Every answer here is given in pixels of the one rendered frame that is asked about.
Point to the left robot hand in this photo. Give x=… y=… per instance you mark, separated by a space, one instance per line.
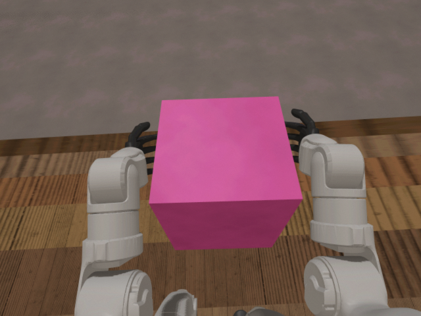
x=135 y=141

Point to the right robot shin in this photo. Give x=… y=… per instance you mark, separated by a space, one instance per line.
x=257 y=307

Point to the right robot forearm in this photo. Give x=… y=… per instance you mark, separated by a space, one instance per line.
x=337 y=180

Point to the right robot upper arm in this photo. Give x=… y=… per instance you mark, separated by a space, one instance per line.
x=347 y=286

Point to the left robot forearm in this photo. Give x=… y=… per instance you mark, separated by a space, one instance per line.
x=113 y=236

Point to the carton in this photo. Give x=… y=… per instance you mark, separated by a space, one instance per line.
x=223 y=175

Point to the left robot thigh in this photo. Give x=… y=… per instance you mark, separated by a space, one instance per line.
x=178 y=303

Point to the right robot hand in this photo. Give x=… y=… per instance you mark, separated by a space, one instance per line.
x=305 y=129

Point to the left robot upper arm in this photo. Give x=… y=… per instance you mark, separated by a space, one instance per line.
x=116 y=293

